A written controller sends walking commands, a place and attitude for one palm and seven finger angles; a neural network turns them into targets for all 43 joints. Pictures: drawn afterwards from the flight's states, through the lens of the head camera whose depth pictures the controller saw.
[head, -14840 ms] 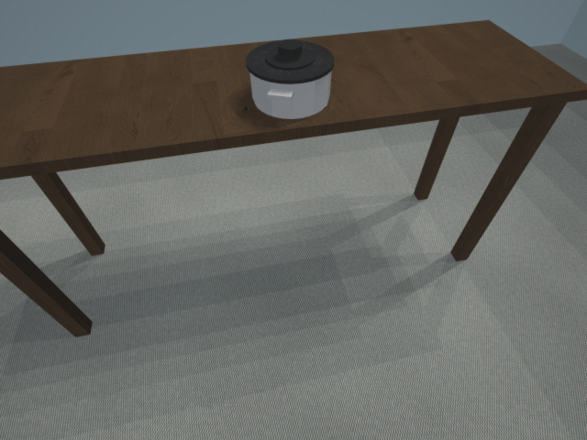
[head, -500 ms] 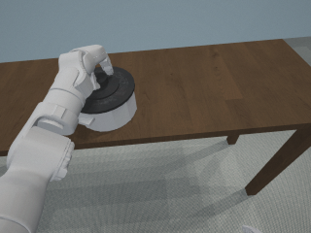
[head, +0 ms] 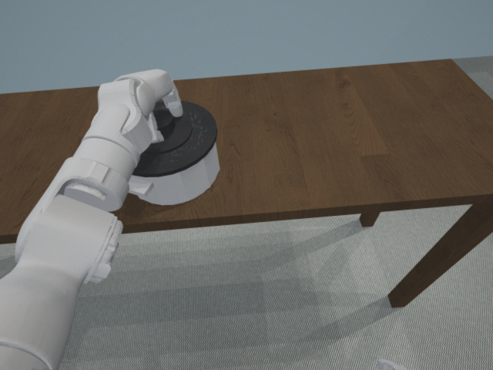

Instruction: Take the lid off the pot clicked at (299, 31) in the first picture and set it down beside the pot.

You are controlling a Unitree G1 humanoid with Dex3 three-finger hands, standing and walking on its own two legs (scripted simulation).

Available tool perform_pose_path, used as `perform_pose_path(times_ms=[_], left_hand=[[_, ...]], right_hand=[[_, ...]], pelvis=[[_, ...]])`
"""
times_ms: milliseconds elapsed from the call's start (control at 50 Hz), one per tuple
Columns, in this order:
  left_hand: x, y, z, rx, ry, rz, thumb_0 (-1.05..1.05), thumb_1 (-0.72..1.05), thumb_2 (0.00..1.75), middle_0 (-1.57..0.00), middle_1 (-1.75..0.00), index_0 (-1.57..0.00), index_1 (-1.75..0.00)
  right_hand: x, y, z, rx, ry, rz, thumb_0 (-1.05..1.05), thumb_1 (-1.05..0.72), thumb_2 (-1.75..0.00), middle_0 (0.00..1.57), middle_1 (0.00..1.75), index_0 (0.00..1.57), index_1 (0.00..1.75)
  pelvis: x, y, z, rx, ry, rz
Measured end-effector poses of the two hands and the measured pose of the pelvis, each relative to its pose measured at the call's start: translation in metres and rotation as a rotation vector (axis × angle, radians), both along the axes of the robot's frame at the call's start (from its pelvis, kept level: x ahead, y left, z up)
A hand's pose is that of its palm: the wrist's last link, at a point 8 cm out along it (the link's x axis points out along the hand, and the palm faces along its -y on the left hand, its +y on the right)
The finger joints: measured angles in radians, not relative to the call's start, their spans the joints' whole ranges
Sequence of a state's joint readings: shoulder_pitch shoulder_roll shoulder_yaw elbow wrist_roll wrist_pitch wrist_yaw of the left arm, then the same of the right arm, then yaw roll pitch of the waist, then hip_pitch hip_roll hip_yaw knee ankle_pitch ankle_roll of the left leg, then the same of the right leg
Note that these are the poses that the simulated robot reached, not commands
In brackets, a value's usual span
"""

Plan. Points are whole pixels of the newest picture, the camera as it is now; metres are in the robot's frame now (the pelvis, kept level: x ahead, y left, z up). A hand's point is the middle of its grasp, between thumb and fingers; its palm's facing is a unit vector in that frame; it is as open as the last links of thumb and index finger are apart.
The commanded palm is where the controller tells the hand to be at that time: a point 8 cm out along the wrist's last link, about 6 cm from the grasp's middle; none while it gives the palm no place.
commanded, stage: close the fingers and squeeze the knob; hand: left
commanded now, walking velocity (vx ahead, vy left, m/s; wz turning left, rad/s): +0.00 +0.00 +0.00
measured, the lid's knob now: (158, 123) +0.50 +0.14 +0.14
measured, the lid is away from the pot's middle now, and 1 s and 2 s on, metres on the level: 0.00 0.00 0.01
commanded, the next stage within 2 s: lift the lid straight up in 1.38 s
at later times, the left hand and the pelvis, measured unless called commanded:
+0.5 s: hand (152, 123) +0.47 +0.14 +0.16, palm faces -0.37 -0.12 -0.92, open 8.6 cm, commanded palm +0.46 +0.16 +0.22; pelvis +0.00 +0.00 +0.00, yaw -1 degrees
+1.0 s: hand (153, 122) +0.48 +0.14 +0.16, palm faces -0.38 -0.10 -0.92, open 8.3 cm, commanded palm +0.47 +0.15 +0.22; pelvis +0.00 +0.00 +0.00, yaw +0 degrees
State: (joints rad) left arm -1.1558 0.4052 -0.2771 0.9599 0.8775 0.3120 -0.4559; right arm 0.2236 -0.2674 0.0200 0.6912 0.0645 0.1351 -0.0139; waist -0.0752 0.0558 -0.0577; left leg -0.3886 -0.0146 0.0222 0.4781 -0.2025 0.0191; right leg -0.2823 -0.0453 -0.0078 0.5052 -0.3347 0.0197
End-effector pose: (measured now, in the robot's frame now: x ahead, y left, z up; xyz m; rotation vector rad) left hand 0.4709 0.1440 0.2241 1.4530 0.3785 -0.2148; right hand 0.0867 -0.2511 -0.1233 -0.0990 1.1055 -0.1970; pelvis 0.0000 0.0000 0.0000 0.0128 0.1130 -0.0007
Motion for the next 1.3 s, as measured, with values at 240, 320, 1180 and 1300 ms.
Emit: perform_pose_path(times_ms=[240,320,1180,1300], left_hand=[[0.004,0.000,-0.004,-0.006,0.000,-0.008,0.00,-0.05,1.06,-0.55,-0.77,-0.56,-0.76],[0.005,0.003,-0.004,-0.004,0.004,0.003,0.00,0.00,1.02,-0.55,-0.84,-0.56,-0.83],[0.008,0.004,-0.003,-0.001,0.021,0.015,0.01,0.14,0.80,-0.63,-0.99,-0.61,-0.97],[0.006,0.004,-0.004,0.005,0.001,-0.001,0.00,0.15,0.81,-0.62,-0.98,-0.59,-0.97]], right_hand=[[-0.023,-0.009,0.000,-0.025,0.038,-0.037,0.01,-0.91,-0.90,0.20,0.30,0.20,0.30],[-0.025,-0.010,0.001,-0.030,0.036,-0.045,0.01,-0.91,-0.90,0.20,0.30,0.20,0.30],[-0.005,-0.010,0.001,-0.031,0.028,-0.015,0.01,-0.91,-0.90,0.20,0.30,0.20,0.30],[-0.006,-0.011,0.002,-0.029,0.020,-0.021,0.01,-0.91,-0.90,0.20,0.30,0.20,0.30]], pelvis=[[-0.001,0.000,0.000,-0.001,0.002,-0.009],[0.000,0.000,0.000,-0.001,0.004,-0.012],[0.004,-0.002,0.000,-0.002,0.012,0.000],[0.004,-0.001,0.000,-0.003,0.009,-0.002]])
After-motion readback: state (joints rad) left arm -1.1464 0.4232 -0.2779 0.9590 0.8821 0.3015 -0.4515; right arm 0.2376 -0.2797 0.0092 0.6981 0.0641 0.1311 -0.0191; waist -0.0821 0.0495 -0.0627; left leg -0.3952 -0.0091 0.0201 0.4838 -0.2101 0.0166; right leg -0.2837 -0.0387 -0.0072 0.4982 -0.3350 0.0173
